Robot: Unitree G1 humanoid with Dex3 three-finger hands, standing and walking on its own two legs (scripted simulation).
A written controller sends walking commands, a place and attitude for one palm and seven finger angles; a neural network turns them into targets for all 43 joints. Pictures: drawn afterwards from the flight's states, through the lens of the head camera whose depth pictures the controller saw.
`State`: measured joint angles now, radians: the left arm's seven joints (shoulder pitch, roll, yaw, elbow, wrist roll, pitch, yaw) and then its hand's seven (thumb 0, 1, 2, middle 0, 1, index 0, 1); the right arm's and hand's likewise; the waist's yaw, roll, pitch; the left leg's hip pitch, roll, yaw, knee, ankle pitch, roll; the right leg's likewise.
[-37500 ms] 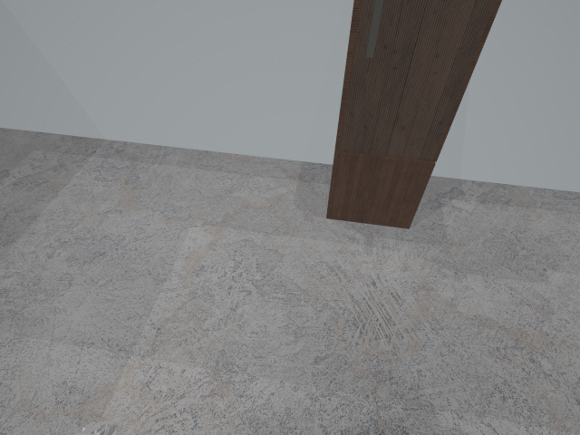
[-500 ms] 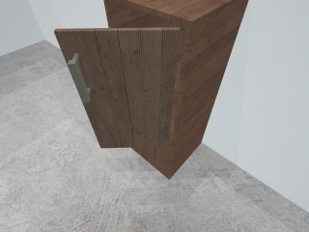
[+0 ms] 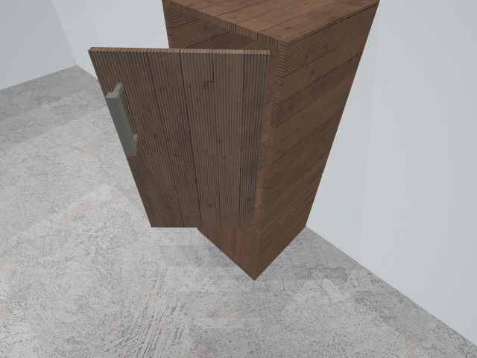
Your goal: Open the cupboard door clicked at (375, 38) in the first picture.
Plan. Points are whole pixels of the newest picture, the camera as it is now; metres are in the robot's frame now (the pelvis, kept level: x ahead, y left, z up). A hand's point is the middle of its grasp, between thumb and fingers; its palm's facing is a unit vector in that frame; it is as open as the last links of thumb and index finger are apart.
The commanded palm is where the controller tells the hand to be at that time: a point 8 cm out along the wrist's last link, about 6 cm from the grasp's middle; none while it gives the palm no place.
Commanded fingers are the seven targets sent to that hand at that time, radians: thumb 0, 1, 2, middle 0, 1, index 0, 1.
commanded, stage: come to a stop and stand still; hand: left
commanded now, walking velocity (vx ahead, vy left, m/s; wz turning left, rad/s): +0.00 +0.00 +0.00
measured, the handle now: (125, 120) +0.55 +0.28 +0.10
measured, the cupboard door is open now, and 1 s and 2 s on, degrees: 44 44 44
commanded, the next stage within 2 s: look again from close up in 0.34 s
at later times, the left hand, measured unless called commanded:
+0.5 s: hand out of the picture -0.02 +0.14 -0.18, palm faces +0.03 -0.99 -0.15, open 7.4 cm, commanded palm none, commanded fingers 0.00 0.90 0.90 -0.20 -0.30 -0.20 -0.30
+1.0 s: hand out of the picture +0.03 +0.18 -0.17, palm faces +0.04 -0.98 -0.21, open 7.3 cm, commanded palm none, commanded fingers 0.00 0.90 0.90 -0.20 -0.30 -0.20 -0.30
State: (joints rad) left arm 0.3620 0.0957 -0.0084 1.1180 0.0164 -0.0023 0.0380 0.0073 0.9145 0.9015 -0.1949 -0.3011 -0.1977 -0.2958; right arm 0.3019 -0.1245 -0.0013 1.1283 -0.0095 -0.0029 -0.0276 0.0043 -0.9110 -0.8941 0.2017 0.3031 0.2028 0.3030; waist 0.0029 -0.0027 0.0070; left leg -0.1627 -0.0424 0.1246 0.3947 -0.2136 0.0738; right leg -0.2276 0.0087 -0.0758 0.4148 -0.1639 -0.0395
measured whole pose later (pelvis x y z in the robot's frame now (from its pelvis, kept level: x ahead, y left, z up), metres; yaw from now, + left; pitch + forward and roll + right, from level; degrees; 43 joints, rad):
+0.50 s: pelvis +0.00 -0.01 +0.00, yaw +0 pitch +0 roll -1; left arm 0.35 0.09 -0.02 1.11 0.02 -0.02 0.05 0.01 0.92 0.90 -0.20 -0.30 -0.20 -0.30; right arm 0.38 -0.10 0.01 1.12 -0.01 0.00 -0.02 0.00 -0.91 -0.89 0.20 0.30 0.20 0.30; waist -0.02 0.01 0.00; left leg -0.22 -0.02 0.11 0.49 -0.27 0.05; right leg -0.26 0.03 -0.09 0.45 -0.19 -0.05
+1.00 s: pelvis +0.04 +0.01 +0.00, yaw +1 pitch -1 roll +0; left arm 0.29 0.13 -0.01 1.11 0.01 -0.02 0.04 0.01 0.93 0.90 -0.19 -0.30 -0.20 -0.30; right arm 0.30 -0.16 0.03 1.11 -0.02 -0.04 -0.03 0.01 -0.92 -0.89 0.20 0.30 0.20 0.30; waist -0.01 0.03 0.02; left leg -0.13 -0.07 0.11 0.41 -0.27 0.09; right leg -0.21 -0.02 -0.08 0.47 -0.25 -0.02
